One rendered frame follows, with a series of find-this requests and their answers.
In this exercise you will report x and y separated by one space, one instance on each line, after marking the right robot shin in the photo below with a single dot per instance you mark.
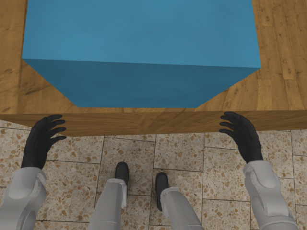
167 190

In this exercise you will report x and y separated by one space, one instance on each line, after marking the carton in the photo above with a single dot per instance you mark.
141 53

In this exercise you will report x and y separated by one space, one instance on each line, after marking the robot left foot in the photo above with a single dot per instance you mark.
122 172

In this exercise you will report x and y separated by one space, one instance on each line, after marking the robot right hand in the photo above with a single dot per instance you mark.
244 135

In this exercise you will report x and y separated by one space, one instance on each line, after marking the robot right forearm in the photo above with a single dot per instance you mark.
268 204

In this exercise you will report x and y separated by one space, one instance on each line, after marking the robot left hand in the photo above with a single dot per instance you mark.
39 143

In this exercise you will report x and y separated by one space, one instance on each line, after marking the pedestal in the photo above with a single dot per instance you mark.
272 98

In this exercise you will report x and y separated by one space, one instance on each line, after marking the robot left forearm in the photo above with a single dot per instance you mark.
22 199

